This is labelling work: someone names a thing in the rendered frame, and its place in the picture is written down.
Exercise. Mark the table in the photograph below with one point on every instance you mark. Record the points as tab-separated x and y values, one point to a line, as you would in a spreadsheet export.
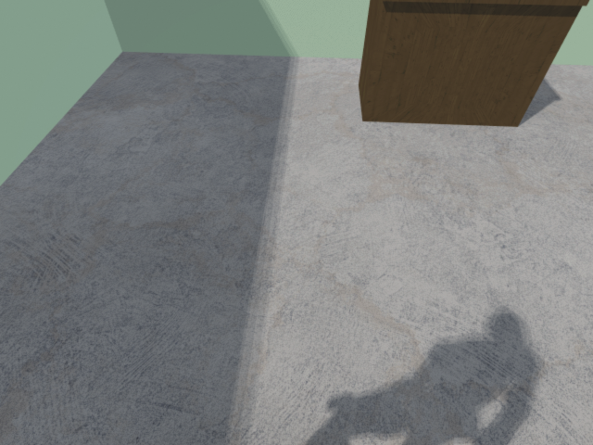
463	62

